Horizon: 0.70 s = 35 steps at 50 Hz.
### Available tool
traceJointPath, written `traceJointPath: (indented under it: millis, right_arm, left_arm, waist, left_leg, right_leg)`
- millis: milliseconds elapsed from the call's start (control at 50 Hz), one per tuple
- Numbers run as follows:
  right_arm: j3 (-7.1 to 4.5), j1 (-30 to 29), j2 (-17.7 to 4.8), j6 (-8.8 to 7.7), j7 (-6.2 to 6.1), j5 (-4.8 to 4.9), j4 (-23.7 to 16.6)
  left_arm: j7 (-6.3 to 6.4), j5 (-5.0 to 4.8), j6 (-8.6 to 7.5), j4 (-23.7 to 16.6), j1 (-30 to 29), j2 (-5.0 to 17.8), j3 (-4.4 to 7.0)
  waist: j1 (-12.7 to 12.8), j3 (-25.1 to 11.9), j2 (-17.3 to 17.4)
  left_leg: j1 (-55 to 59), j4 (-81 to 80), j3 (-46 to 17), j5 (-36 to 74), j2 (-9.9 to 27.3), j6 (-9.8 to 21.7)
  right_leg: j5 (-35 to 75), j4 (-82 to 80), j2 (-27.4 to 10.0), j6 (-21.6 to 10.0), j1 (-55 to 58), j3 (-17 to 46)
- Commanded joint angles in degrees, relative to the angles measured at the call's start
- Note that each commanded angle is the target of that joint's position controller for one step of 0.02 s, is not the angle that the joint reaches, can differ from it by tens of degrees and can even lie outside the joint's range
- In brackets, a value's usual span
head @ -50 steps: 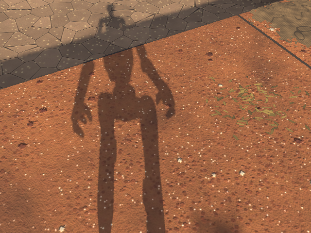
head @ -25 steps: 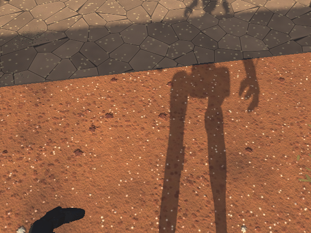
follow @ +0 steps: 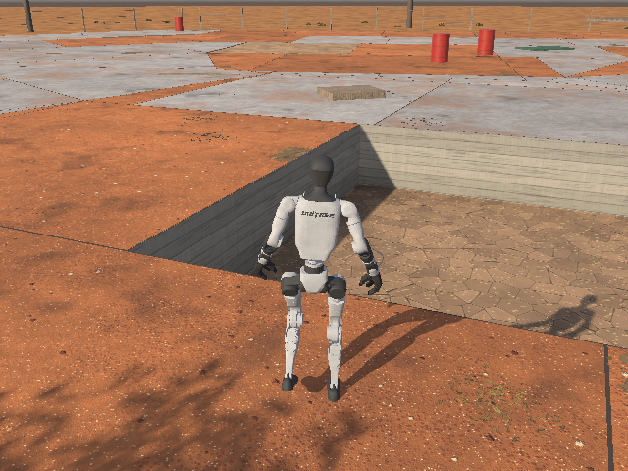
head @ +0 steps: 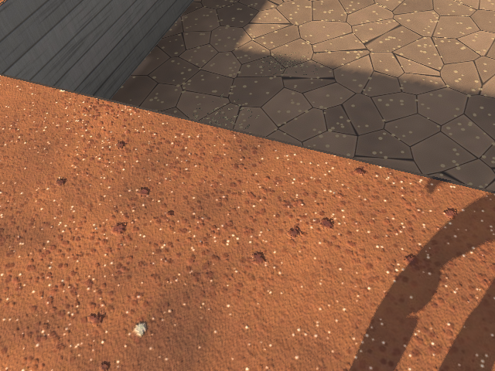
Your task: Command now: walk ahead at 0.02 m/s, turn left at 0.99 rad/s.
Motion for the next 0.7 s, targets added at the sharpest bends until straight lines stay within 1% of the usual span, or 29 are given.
traceJointPath:
  millis: [20, 60, 100, 140, 180, 200, 240, 260, 280, 300, 320, 340, 360, 380, 400, 420, 440, 460, 480, 520, 600, 660, 700]
  right_arm:
    - [-0.55, 0.0, -3.2, 0.06, 0.73, 0.20, -4.0]
    - [-0.18, -2.2, -2.3, 0.23, 1.21, 0.11, -5.0]
    - [0.17, -3.9, -1.3, 0.33, 1.71, 0.14, -5.9]
    - [0.58, -5.3, -0.2, 0.41, 2.17, 0.32, -6.9]
    - [0.79, -6.0, 0.4, 0.46, 2.27, 0.67, -7.5]
    - [0.77, -6.4, 0.4, 0.50, 2.20, 0.83, -7.9]
    - [0.57, -6.9, 0.2, 0.52, 2.02, 0.81, -8.6]
    - [0.42, -5.5, 0.3, 0.31, 1.77, 0.46, -8.4]
    - [0.06, -1.8, -0.4, -0.25, 1.10, -0.16, -7.0]
    - [-1.26, 2.0, -5.6, -1.04, -0.03, -0.96, -5.8]
    - [-3.46, 2.6, -15.3, -1.30, -0.68, -0.02, -7.4]
    - [-3.65, 5.9, -12.1, -1.47, -1.02, 0.26, -6.9]
    - [-2.13, 3.2, -8.6, -1.50, -1.54, 0.02, -6.4]
    - [-1.04, -1.7, -5.6, -1.37, -1.98, -0.18, -6.6]
    - [-0.35, -4.9, -4.1, -1.50, -2.38, 0.19, -6.9]
    - [0.25, -5.9, -2.7, -1.68, -2.48, 0.28, -7.0]
    - [0.64, -5.3, -2.2, -1.91, -2.32, 0.31, -6.6]
    - [0.75, -4.4, -2.2, -2.17, -2.15, 0.26, -6.0]
    - [0.77, -3.5, -2.5, -2.44, -2.06, 0.19, -5.4]
    - [0.88, -2.0, -2.6, -2.73, -2.06, -0.03, -4.4]
    - [1.39, -0.9, -2.1, -3.01, -2.10, -0.65, -2.7]
    - [1.71, -1.5, -1.9, -3.11, -2.00, -1.01, -1.6]
    - [2.03, -2.2, -1.5, -3.12, -2.12, -0.93, -0.6]
  left_arm:
    - [-0.13, 0.30, -0.74, -2.7, 2.2, 7.9, 2.80]
    - [-0.28, 0.34, -0.90, -2.0, 3.9, 8.5, 3.45]
    - [-0.57, 0.44, -1.04, -1.6, 4.6, 8.9, 4.00]
    - [-1.09, 0.59, -1.17, -1.7, 4.2, 9.2, 4.43]
    - [-1.71, 0.64, -1.22, -1.7, 3.6, 9.8, 4.91]
    - [-2.05, 0.49, -1.20, -1.6, 4.0, 10.1, 5.17]
    - [-2.71, -0.26, -1.04, -1.3, 5.0, 10.8, 5.65]
    - [-2.94, -0.95, -0.78, -1.2, 4.8, 11.0, 5.83]
    - [-3.11, -1.39, -0.42, -0.7, 5.7, 10.6, 5.94]
    - [-3.45, -1.30, -0.04, -0.9, 8.2, 8.8, 5.60]
    - [-3.20, -0.38, 0.56, -6.5, 5.4, 4.7, 4.20]
    - [-2.20, 0.78, 1.39, -6.1, 1.0, 7.4, 4.41]
    - [-1.98, -0.19, 1.62, -5.3, 1.5, 6.9, 4.37]
    - [-1.91, -0.91, 1.29, -3.7, 2.6, 6.9, 4.45]
    - [-1.91, -0.43, 1.14, -2.8, 3.6, 7.6, 4.79]
    - [-2.06, 0.15, 1.31, -1.0, 6.0, 8.3, 5.00]
    - [-2.28, 0.12, 1.58, -0.1, 7.1, 8.3, 5.02]
    - [-2.50, -0.19, 1.78, 0.3, 7.4, 7.8, 4.87]
    - [-2.63, -0.49, 1.97, 0.4, 7.1, 7.1, 4.69]
    - [-2.63, -0.69, 2.35, 0.5, 6.0, 6.1, 4.34]
    - [-2.37, -0.61, 2.46, 0.6, 4.1, 5.0, 3.88]
    - [-1.91, -1.12, 2.19, 1.1, 4.3, 4.4, 3.59]
    - [-1.51, -1.46, 1.87, 1.7, 5.2, 3.9, 3.39]
  waist:
    - [1.3, -5.6, -13.5]
    - [2.1, -5.7, -13.6]
    - [2.4, -6.0, -13.5]
    - [2.4, -6.3, -13.7]
    - [2.3, -6.8, -14.4]
    - [2.5, -7.1, -14.8]
    - [2.6, -7.5, -15.1]
    - [1.3, -7.8, -13.9]
    - [-0.7, -8.7, -9.8]
    - [-2.2, -7.8, 3.9]
    - [-1.1, -6.2, 16.4]
    - [-5.7, -9.3, 6.7]
    - [-3.2, -7.5, 5.9]
    - [-0.6, -4.7, 4.5]
    - [0.9, -4.7, 5.7]
    - [1.5, -6.3, 5.8]
    - [1.7, -7.7, 4.4]
    - [1.6, -8.3, 3.0]
    - [1.3, -8.2, 2.4]
    - [0.3, -7.2, 2.7]
    - [-0.8, -5.7, 3.1]
    - [-0.5, -5.2, 3.2]
    - [0.2, -5.4, 2.7]
  left_leg:
    - [-4.5, -0.7, 3.4, 1.4, 2.7, -0.8]
    - [-4.7, -4.7, 4.1, 1.1, 4.3, -0.6]
    - [-2.9, -9.1, 5.1, 0.6, 5.6, -0.1]
    - [1.4, -14.7, 6.5, 0.0, 6.6, 0.8]
    - [7.0, -20.4, 8.9, -1.2, 6.0, 2.0]
    - [8.6, -22.9, 10.1, -1.5, 5.5, 2.5]
    - [11.4, -28.8, 11.1, -1.4, 4.8, 3.7]
    - [14.9, -34.4, 11.4, 1.2, 4.2, 4.5]
    - [21.2, -41.9, 9.3, 6.8, 3.6, 5.6]
    - [28.5, -51.6, -6.0, 12.8, 12.1, 8.1]
    - [29.2, -50.2, -29.3, 36.8, 26.8, 17.6]
    - [30.1, -48.4, -24.1, 38.7, 26.0, 21.6]
    - [27.4, -48.1, -18.3, 36.7, 22.7, 20.5]
    - [23.8, -48.8, -13.0, 33.5, 18.1, 17.8]
    - [22.7, -48.5, -10.2, 34.4, 15.0, 16.0]
    - [22.3, -47.9, -8.2, 38.9, 13.6, 15.7]
    - [22.3, -47.6, -7.6, 41.2, 13.4, 15.7]
    - [22.6, -47.7, -7.7, 41.5, 13.5, 15.7]
    - [23.1, -48.0, -8.2, 40.4, 13.7, 15.9]
    - [24.0, -48.8, -9.8, 36.2, 14.2, 16.2]
    - [22.5, -49.1, -12.2, 30.0, 14.9, 16.8]
    - [19.3, -47.8, -13.2, 31.4, 14.7, 16.7]
    - [18.2, -46.5, -14.5, 33.1, 14.6, 16.0]
  right_leg:
    - [17.5, -6.9, -13.5, -9.0, 8.9, 6.5]
    - [16.1, -7.2, -15.3, -9.6, 10.6, 5.5]
    - [15.2, -7.1, -16.8, -9.9, 10.8, 3.7]
    - [13.8, -6.4, -17.4, -9.2, 9.1, 0.7]
    - [14.1, -4.8, -17.7, -7.9, 6.8, -2.6]
    - [14.6, -3.5, -18.1, -7.3, 6.8, -3.6]
    - [15.2, 0.0, -19.5, -5.6, 7.0, -5.0]
    - [14.3, 3.6, -19.6, -3.8, 5.5, -6.8]
    - [10.1, 9.9, -18.4, -0.7, 1.5, -9.1]
    - [-7.1, 24.1, -13.5, 3.4, -9.8, -12.6]
    - [-29.9, 34.0, -3.2, 7.8, -26.4, -8.7]
    - [-28.1, 40.9, -4.2, 7.4, -26.6, 0.1]
    - [-22.8, 41.8, -4.7, 6.6, -25.7, 1.6]
    - [-16.5, 39.4, -5.3, 5.9, -23.5, 2.6]
    - [-13.0, 38.4, -4.8, 5.4, -21.6, 2.0]
    - [-11.1, 39.7, -3.8, 5.3, -19.0, 1.2]
    - [-10.6, 40.3, -3.0, 5.1, -17.5, 1.2]
    - [-10.5, 39.5, -2.6, 4.9, -16.8, 1.2]
    - [-10.4, 37.9, -2.4, 4.6, -16.8, 1.3]
    - [-10.7, 33.7, -2.0, 4.2, -17.0, 1.6]
    - [-12.1, 25.1, -1.1, 2.8, -13.0, 2.0]
    - [-13.6, 18.8, 0.3, 1.6, -6.8, 1.5]
    - [-13.1, 12.9, 1.0, 0.8, -2.4, 1.3]
Velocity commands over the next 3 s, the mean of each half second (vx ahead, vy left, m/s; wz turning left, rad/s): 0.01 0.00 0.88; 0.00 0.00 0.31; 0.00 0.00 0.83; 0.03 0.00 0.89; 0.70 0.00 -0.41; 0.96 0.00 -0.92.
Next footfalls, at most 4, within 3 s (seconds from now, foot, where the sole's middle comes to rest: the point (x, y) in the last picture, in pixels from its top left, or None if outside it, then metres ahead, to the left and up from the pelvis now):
0.30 left None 0.00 0.12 -0.78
0.76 right None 0.09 -0.05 -0.78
1.14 left None -0.06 0.11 -0.78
1.76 right None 0.13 0.10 -0.78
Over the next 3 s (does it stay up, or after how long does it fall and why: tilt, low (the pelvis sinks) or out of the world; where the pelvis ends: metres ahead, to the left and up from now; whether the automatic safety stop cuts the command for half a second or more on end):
stays up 0.28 0.63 -0.02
